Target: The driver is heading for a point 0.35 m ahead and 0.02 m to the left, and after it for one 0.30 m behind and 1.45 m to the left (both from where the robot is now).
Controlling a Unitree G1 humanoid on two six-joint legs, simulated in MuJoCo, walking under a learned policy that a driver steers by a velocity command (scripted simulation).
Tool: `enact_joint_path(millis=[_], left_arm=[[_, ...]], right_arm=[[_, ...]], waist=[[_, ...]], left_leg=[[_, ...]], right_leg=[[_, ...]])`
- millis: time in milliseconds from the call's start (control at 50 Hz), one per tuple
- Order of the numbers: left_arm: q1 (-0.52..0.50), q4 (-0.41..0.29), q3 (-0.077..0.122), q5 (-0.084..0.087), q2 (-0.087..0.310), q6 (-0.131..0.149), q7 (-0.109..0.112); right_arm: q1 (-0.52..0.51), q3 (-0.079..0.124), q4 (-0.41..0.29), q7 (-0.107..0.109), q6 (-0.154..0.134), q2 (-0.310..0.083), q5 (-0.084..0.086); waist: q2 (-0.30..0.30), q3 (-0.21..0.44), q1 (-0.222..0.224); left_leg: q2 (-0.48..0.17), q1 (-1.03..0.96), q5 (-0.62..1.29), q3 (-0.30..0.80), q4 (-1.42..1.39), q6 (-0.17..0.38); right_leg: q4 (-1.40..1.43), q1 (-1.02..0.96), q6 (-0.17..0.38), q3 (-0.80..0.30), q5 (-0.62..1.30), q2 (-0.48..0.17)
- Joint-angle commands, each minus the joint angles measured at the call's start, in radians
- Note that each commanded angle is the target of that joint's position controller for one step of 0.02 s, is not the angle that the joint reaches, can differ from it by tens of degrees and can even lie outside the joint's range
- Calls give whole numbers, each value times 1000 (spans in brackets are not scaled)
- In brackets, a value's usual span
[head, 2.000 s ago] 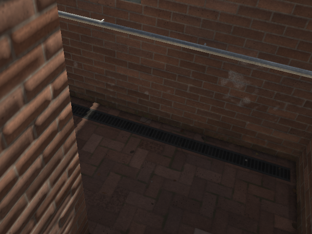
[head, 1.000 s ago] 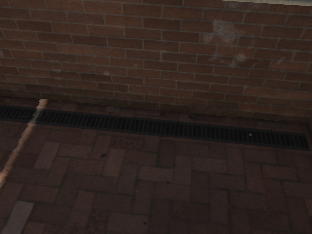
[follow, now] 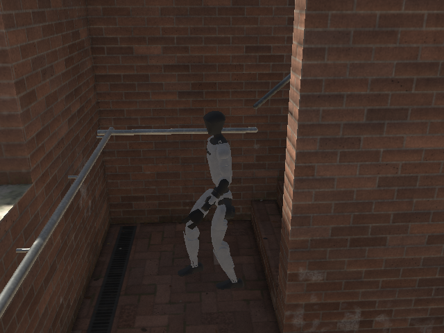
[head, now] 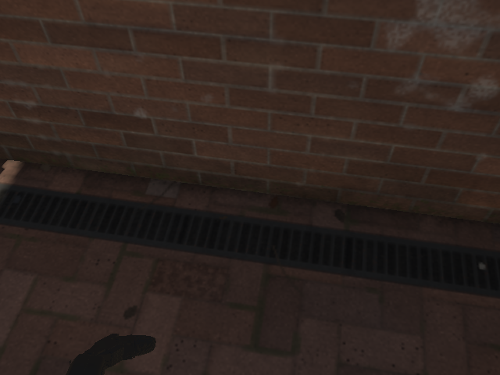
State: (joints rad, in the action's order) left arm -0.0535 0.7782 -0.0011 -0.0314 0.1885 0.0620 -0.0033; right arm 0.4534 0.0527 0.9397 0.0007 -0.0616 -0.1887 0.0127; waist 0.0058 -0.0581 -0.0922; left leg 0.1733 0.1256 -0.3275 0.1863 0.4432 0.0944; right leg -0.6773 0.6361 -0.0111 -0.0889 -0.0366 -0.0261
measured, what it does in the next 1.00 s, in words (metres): walks ahead, turning left: right foot, then left foot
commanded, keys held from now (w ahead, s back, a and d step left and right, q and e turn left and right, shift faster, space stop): w+q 0.18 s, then q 0.82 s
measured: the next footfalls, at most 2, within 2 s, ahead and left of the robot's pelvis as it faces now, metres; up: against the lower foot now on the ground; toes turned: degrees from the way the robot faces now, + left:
right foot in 0.06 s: +0.21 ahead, -0.12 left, +0.00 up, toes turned +7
left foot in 0.54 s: +0.34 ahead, +0.13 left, +0.00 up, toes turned +22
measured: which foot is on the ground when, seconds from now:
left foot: down 0.00-0.08, up 0.10-0.52, down 0.54-1.00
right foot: up 0.00-0.04, down 0.06-0.54, up 0.56-1.00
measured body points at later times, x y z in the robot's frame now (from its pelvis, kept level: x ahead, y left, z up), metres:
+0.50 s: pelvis +0.22 +0.00 +0.00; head +0.26 +0.01 +0.45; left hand +0.15 +0.26 -0.13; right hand +0.47 -0.17 -0.10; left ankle +0.31 +0.13 -0.72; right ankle +0.17 -0.13 -0.73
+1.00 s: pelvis +0.28 +0.01 +0.00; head +0.30 +0.03 +0.45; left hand +0.22 +0.31 -0.11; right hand +0.51 -0.17 -0.12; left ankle +0.30 +0.12 -0.73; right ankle +0.37 -0.08 -0.72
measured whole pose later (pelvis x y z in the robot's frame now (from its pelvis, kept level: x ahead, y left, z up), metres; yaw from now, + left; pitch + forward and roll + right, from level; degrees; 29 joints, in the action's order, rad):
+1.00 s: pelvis +0.28 +0.01 +0.00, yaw +37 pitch +1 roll -2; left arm 0.16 0.81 0.06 0.00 0.26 -0.02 0.05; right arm 0.25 0.07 0.80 0.00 0.03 -0.29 -0.03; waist -0.03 -0.05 -0.04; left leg 0.15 0.35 -0.07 0.22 0.43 0.06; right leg -0.62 0.33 0.01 -0.06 -0.37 0.05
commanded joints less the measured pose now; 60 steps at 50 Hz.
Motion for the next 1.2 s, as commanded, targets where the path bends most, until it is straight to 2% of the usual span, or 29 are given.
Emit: enact_joint_path(millis=[20,40,60,80,100,120,140,200,240,280,340,420,500,540,560,580,600,620,640,680,780,860,960,1000,1020,1060,1080,1120,1200], left_arm=[[73,-43,26,0,96,18,-1],[167,-17,32,-7,108,29,2],[290,4,53,-18,170,49,12],[419,0,70,-18,246,43,29],[424,9,95,-14,308,22,33],[361,-9,86,-3,214,7,34],[303,-22,68,3,142,3,31],[263,0,62,10,110,23,28],[304,21,67,26,113,53,20],[305,34,76,30,120,70,11],[288,36,83,13,140,64,9],[312,53,88,25,164,48,20],[359,76,95,25,202,22,47],[384,69,102,29,227,2,45],[442,4,82,43,149,-3,34],[418,-3,87,3,179,-15,27],[388,8,86,4,172,-25,24],[340,4,80,17,156,-25,24],[319,5,79,14,150,-30,29],[355,24,81,-7,150,-62,34],[297,4,83,6,134,-101,41],[234,-9,84,11,141,-99,47],[234,-19,76,33,150,-73,54],[313,-8,71,39,149,-61,64],[353,1,77,38,174,-54,70],[254,-60,97,14,303,-56,73],[228,-62,97,6,278,-59,68],[170,-82,76,18,195,-56,50],[262,-75,71,18,196,-52,43]], right_arm=[[-30,43,-80,4,-2,-185,-32],[-37,47,-86,3,-3,-192,-34],[-32,46,-95,-2,-17,-175,-29],[15,29,-124,-3,-29,-89,-22],[95,40,-148,-1,-16,-115,5],[19,42,-122,0,8,-161,-29],[-72,38,-136,-18,15,-143,-45],[-109,33,-148,-35,37,-105,-64],[-109,31,-154,-31,55,-100,-70],[-158,29,-172,-35,64,-103,-62],[-255,13,-206,-49,67,-91,-43],[-366,-4,-241,-62,69,-100,-42],[-351,0,-239,-59,51,-139,-69],[-183,15,-179,-47,27,-194,-87],[-173,50,-198,-30,30,-343,-80],[-119,70,-221,-6,54,-360,-29],[-138,64,-212,2,63,-319,-15],[-192,48,-210,7,69,-265,-15],[-246,35,-224,15,74,-227,-25],[-275,21,-235,20,71,-191,-30],[-239,40,-221,12,63,-245,-31],[-222,47,-207,9,66,-250,-42],[-229,60,-210,0,75,-262,-49],[-256,60,-213,-4,78,-252,-38],[-257,54,-216,-6,77,-233,-29],[-225,46,-234,-3,69,-178,-19],[-230,56,-225,-4,69,-237,-66],[-168,56,-188,-22,79,-221,-69],[-201,47,-187,-31,100,-202,-59]], waist=[[-47,60,94],[-15,94,144],[53,161,200],[178,297,219],[345,393,164],[136,222,159],[51,100,166],[95,-7,95],[80,41,65],[86,85,51],[142,103,67],[124,80,93],[90,111,84],[-35,215,7],[-288,298,49],[-226,425,8],[-96,321,24],[-52,185,47],[-56,118,81],[-103,123,112],[-126,131,98],[-168,84,69],[-161,97,71],[-160,97,117],[-141,87,134],[180,70,100],[107,48,79],[87,49,34],[139,54,86]], left_leg=[[-231,156,521,248,-16,82],[-191,167,531,221,97,67],[-146,235,451,163,296,45],[-74,354,-78,15,563,21],[-32,541,-328,-73,750,18],[-129,650,-236,-89,834,10],[-153,646,-132,-96,806,9],[-202,552,-24,-102,716,-21],[-191,522,0,-123,696,-41],[-192,517,53,-148,636,-51],[-198,467,187,-193,486,-65],[-200,336,259,-230,238,-46],[-165,284,123,-245,110,13],[-171,30,318,-181,-36,67],[-493,-276,700,239,-7,210],[-570,-301,771,446,-70,320],[-534,-216,691,292,-75,290],[-481,-81,623,210,-108,246],[-418,-1,570,159,-135,191],[-353,79,629,104,-142,152],[-315,121,283,161,-176,130],[-303,144,-66,271,-225,116],[-287,152,-8,358,-189,105],[-253,210,19,365,-163,63],[-207,275,-45,339,-134,14],[49,475,-206,-13,327,-75],[-40,437,-199,-20,543,-87],[-54,385,-124,-39,721,-90],[-47,437,-110,-75,693,-141]], right_leg=[[135,-366,1,48,-41,68],[192,-490,17,48,-48,78],[206,-665,56,-55,-136,-27],[190,-863,113,-299,-79,-305],[306,-938,241,-706,-238,-445],[342,-814,219,-640,-498,-397],[381,-675,186,-501,-531,-327],[463,-475,166,-246,-132,-244],[420,-507,183,-117,372,-252],[392,-546,178,9,609,-234],[402,-528,153,142,532,-176],[386,-514,130,204,450,-188],[183,-624,124,210,560,-236],[-184,-517,67,262,397,-174],[-536,-122,6,324,-283,-10],[-701,-51,9,130,-607,81],[-684,-28,16,56,-540,8],[-606,-31,17,59,-468,-15],[-511,-51,19,58,-414,-31],[-442,-146,17,75,-363,-7],[-281,-166,-9,57,-323,21],[-131,-175,-17,39,-320,43],[14,-294,17,35,-355,86],[209,-442,44,39,-309,94],[335,-541,55,16,-285,52],[533,-554,186,-416,-380,-348],[494,-429,242,-363,-180,-390],[432,-398,208,-156,41,-275],[347,-549,209,-26,351,-200]])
